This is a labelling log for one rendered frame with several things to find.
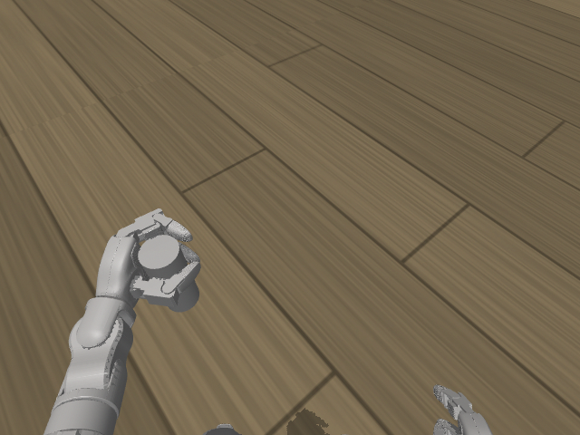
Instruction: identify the left robot hand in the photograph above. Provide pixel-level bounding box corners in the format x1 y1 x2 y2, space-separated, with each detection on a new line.
95 208 201 309

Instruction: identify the right robot hand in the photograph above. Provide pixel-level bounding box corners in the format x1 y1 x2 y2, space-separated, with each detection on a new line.
433 384 493 435

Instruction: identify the can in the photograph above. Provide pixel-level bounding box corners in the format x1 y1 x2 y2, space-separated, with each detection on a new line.
138 235 199 313

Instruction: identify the left robot arm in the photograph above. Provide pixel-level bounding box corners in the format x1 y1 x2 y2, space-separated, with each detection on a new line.
43 296 136 435

